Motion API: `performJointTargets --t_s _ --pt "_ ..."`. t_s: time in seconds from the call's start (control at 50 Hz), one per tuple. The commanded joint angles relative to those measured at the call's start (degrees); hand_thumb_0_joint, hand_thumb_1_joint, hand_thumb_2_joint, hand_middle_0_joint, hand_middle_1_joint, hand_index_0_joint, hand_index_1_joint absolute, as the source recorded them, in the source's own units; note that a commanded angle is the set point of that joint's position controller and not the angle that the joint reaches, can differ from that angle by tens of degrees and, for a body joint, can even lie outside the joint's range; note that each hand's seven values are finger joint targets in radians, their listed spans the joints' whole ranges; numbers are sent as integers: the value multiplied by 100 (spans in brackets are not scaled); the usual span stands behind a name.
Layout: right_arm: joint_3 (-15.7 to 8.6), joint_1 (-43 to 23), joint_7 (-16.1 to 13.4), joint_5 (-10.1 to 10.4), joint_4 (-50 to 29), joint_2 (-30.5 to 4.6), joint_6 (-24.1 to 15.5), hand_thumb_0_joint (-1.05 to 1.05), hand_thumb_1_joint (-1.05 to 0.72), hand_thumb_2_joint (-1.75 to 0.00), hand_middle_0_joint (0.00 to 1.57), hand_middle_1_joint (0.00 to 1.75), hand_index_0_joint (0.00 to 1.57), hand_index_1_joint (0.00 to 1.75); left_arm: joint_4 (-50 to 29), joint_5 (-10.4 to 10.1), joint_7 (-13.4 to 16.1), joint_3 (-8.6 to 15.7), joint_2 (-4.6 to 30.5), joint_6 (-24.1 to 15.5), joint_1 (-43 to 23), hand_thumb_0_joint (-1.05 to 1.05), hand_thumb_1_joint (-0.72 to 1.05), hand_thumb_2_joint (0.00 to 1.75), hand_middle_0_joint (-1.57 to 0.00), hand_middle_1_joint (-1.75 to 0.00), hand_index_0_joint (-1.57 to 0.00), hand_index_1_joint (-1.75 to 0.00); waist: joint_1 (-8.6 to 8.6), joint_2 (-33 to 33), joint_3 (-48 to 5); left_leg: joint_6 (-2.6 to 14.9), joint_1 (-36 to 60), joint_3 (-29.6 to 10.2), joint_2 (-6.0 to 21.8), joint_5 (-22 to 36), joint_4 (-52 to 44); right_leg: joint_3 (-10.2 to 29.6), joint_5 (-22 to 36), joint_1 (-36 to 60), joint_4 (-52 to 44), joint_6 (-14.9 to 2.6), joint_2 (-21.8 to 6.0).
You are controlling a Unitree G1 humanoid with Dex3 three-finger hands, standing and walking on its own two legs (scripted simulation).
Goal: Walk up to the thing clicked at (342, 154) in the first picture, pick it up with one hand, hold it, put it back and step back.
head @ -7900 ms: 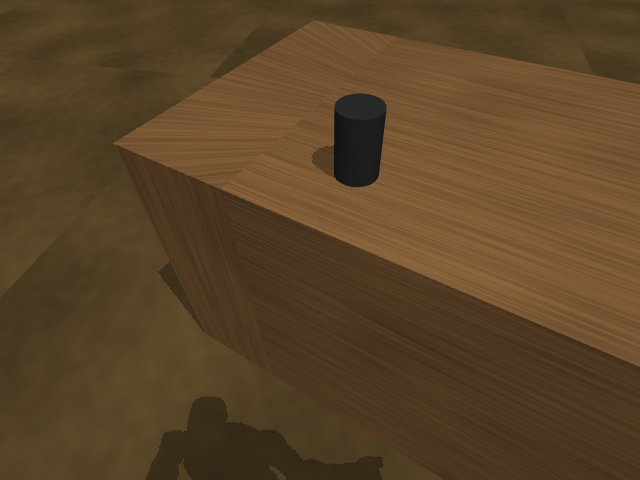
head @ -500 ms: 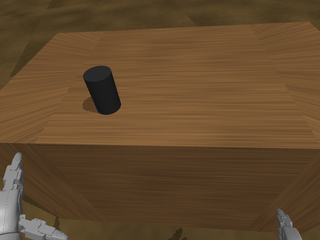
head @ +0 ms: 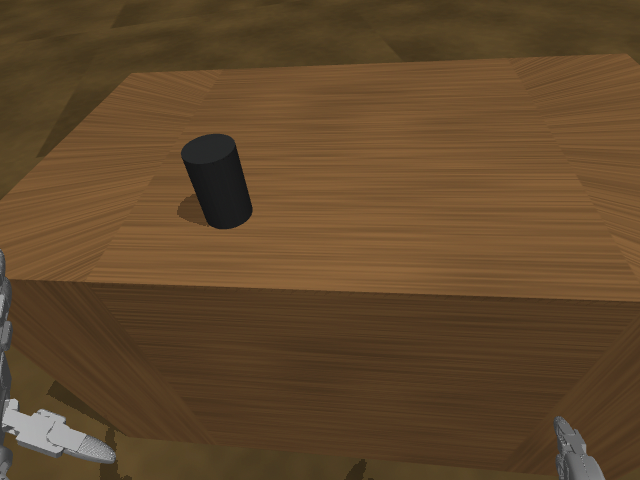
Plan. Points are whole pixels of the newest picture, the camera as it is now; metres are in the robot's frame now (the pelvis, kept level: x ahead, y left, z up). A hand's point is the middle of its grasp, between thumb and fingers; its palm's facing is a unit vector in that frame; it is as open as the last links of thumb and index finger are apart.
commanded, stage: rise first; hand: left
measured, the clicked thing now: (219, 183) +0.54 +0.22 +0.09
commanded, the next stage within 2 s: go down in 0.50 s
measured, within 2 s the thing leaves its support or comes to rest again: neither
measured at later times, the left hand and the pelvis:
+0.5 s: hand (36, 343) +0.19 +0.27 +0.19, palm faces +0.45 -0.76 -0.47, open 17.7 cm; pelvis +0.00 +0.00 +0.00, yaw +0 degrees
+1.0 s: hand (20, 312) +0.22 +0.30 +0.20, palm faces +0.47 -0.79 -0.40, open 17.5 cm; pelvis +0.00 +0.00 -0.01, yaw +0 degrees
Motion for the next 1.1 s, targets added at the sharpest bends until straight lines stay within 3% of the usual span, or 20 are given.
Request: performJointTargets --t_s 0.0,0.1,0.12,0.36,0.5,0.54,0.56,0.58,0.6,0.62,0.64,0.66,0.68,0.72,0.76,0.84,0.96,0.98,1.04,1.08 --pt "-179 -352 -41 46 -766 -661 -360 0 52 -3 5 5 5 5 -1228 -59 118 785 1269 -454 -411 0 -57 3 -4 -4 -3 -5 66 -86 -315 259 60 510 -229 767 -348 -402 845 -152 -507 -114 153" --pt "-296 -708 -33 57 -1255 -839 -436 0 52 -4 5 5 5 5 -1685 -66 118 719 1250 -572 -761 0 -59 4 -4 -4 -3 -5 -1 9 -497 235 133 510 -219 767 -382 -396 861 -141 -465 -131 176" --pt "-397 -323 -41 50 -834 -862 -406 0 51 -4 5 5 5 5 -1198 -61 129 905 1310 -555 -473 0 -59 4 -5 -4 -4 -5 6 -148 -381 248 93 504 -208 730 -342 -404 817 -169 -469 -120 184" --pt "-165 -463 8 74 -1062 -647 -476 0 50 -5 5 5 5 5 -1655 -103 95 1004 1398 -680 -895 0 -61 7 -5 -4 -3 -6 74 44 -326 248 26 560 -260 572 -350 -364 675 -234 -519 -103 152" --pt "-434 -201 -20 67 -1006 -886 -485 0 50 -6 5 5 5 5 -1414 -98 108 1166 1496 -707 -752 0 -61 9 -5 -5 -3 -7 23 -124 -394 236 88 526 -226 650 -336 -374 747 -217 -476 -102 178" --pt "-338 -358 -8 83 -1168 -752 -518 0 50 -5 5 5 5 5 -1640 -116 95 1139 1440 -759 -940 0 -59 4 -5 -9 -6 -9 44 -63 -514 232 145 536 -234 760 -295 -377 852 -181 -443 -98 165" --pt "-148 -355 49 -22 -898 -465 -447 0 55 -5 5 5 5 5 -1230 -168 -70 1062 992 -970 -756 0 -60 10 -2 -2 0 -5 -43 -567 -531 231 -128 528 -242 680 3 -371 726 -325 -269 -37 172" --pt "-321 -344 -6 80 -1085 -698 -455 0 50 -5 5 5 5 5 -1519 -111 62 1459 1779 -826 -821 0 -60 6 -5 -10 -5 -10 183 11 -546 250 105 584 -295 791 -252 -334 885 -174 -450 -66 92" --pt "-252 -371 33 -33 -820 -548 -420 0 55 -5 5 5 5 5 -1271 -158 -112 986 969 -1013 -921 0 -60 10 -2 -2 0 -5 -104 -482 -511 234 -131 549 -270 677 17 -338 766 -422 -261 -30 141" --pt "-332 -154 -2 80 -890 -693 -421 0 51 -5 5 5 5 5 -1448 -115 19 1499 1846 -861 -847 0 -60 5 -5 -10 -6 -9 168 75 -482 244 71 572 -285 775 -215 -318 881 -290 -413 -69 90" --pt "-124 -427 63 -42 -862 -419 -387 0 54 -5 5 5 5 5 -1281 -188 -132 1165 1114 -1101 -1017 0 -61 10 -3 -2 0 -5 -75 -340 -641 222 -182 540 -264 729 74 -327 823 -399 -199 -40 131" --pt "-465 -166 -5 58 -953 -880 -395 0 51 -5 5 5 5 5 -1385 -133 -6 1516 1875 -898 -962 0 -58 6 -5 -10 -6 -10 73 103 -563 232 57 560 -270 839 -165 -317 994 -254 -345 -67 96" --pt "-58 -629 78 -42 -1001 -397 -382 0 51 -5 5 5 5 5 -1378 -195 -152 1108 1086 -1158 -1115 0 -54 7 -6 -7 -5 -8 -19 -317 -592 214 -271 513 -255 727 87 -340 812 -411 -149 -53 151" --pt "-342 -741 45 -46 -1158 -779 -340 0 50 -5 5 5 5 5 -1185 -234 -219 1436 1510 -1256 -1170 0 -59 6 -6 -7 -6 -8 21 -179 -633 199 -271 550 -298 603 127 -317 650 -483 -119 -54 130" --pt "-145 -594 55 -46 -1207 -548 -281 0 51 -5 5 5 5 5 -1144 -222 -275 1417 1560 -1277 -1376 0 -56 6 -6 -7 -6 -7 -18 -164 -772 216 -250 534 -295 677 185 -302 757 -444 -88 -49 116" --pt "-391 -407 3 -26 -1112 -819 -167 0 51 -5 5 5 5 5 -893 -341 -350 1536 1715 -1128 -1639 0 -54 6 -6 -6 -6 -7 -126 -50 -710 197 -325 544 -307 774 265 -307 939 -533 19 -47 109" --pt "-129 -406 -69 61 -1273 -650 -182 0 51 -5 5 5 5 5 -368 -534 -712 1343 1815 -717 -2476 0 -53 6 -6 -4 -4 -5 -321 -79 -556 225 -435 506 -288 416 260 -323 652 -774 5 -50 130" --pt "112 -346 -68 70 -1117 -427 -182 0 52 -5 5 5 5 5 -337 -564 -795 1373 1921 -657 -2640 0 -54 6 -6 -3 -4 -5 -245 -57 -534 240 -486 475 -287 336 256 -328 554 -763 -2 -50 124" --pt "-28 -462 -150 71 -1240 -667 -202 0 51 -5 5 5 5 5 -40 -598 -958 1518 2337 -449 -3193 0 -53 7 -5 -3 -4 -5 -265 39 -905 244 -426 450 -278 543 301 -310 754 -651 78 -69 126" --pt "183 -357 -178 82 -1220 -528 -177 0 52 -5 5 5 5 5 246 -697 -1102 1607 2463 -318 -3398 0 -50 7 -5 -4 -4 -5 -254 36 -1001 251 -431 433 -268 661 329 -314 862 -594 94 -73 126"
